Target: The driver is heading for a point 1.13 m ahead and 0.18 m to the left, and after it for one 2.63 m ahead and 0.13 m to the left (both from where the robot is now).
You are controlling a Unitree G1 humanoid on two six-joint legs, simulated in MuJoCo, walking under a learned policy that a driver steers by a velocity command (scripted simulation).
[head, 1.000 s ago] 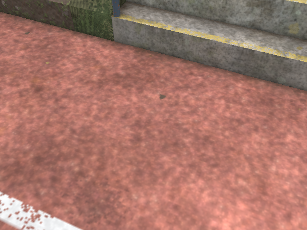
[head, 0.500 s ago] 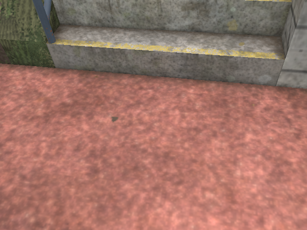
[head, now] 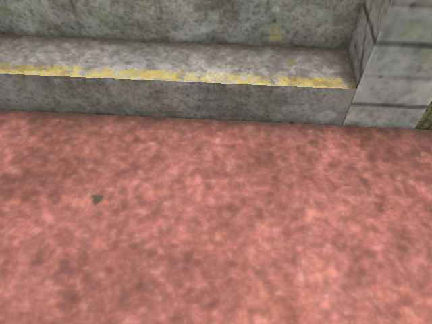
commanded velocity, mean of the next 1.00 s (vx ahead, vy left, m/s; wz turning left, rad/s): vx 0.16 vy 0.00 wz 0.25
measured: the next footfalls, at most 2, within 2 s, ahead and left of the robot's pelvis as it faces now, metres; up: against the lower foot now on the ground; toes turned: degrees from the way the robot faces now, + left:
right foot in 0.40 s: +0.12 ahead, -0.11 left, +0.00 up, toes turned +19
left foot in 0.88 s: +0.08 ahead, +0.10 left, +0.00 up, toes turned +21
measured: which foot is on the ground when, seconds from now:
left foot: down 0.00-0.40, up 0.42-0.86, down 0.88-1.00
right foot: up 0.00-0.38, down 0.40-0.86, up 0.88-1.00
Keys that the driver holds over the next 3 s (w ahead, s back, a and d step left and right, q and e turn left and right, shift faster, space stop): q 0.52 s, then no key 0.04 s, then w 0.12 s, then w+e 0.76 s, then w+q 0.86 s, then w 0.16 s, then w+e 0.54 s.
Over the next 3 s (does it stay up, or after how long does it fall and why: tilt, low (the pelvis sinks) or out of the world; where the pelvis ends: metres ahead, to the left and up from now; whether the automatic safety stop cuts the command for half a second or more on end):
stays up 1.02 0.17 0.01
